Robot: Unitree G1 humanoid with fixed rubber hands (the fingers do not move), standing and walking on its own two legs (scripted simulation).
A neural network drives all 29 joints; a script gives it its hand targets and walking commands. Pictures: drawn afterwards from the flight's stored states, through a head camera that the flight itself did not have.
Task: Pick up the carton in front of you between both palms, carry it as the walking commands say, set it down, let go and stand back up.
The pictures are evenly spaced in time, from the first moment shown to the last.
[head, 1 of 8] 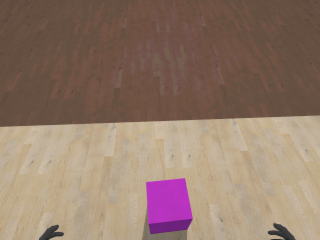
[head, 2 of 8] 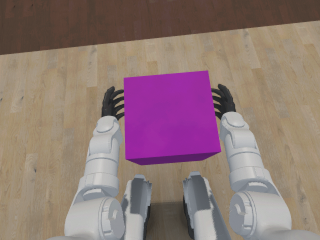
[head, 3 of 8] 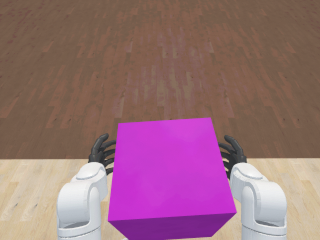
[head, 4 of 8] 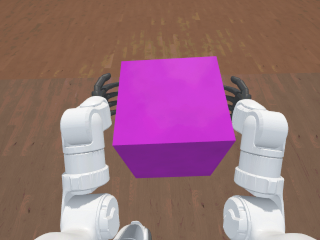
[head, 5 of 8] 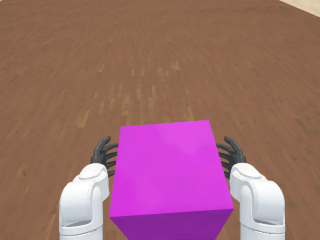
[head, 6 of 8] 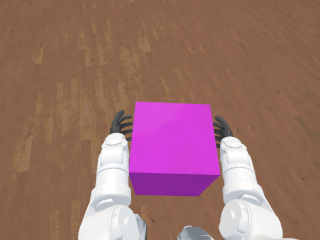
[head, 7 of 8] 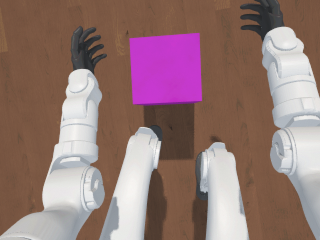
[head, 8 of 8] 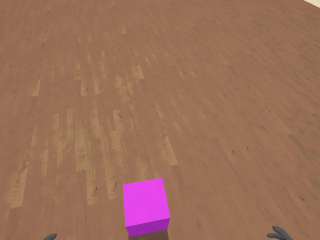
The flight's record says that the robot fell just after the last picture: no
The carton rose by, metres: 1.05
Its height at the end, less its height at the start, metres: +0.32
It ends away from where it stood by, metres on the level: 5.61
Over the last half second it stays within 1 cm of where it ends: yes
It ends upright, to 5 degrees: yes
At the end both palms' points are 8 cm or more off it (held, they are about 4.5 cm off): yes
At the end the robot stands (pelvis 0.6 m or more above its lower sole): yes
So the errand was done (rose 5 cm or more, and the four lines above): yes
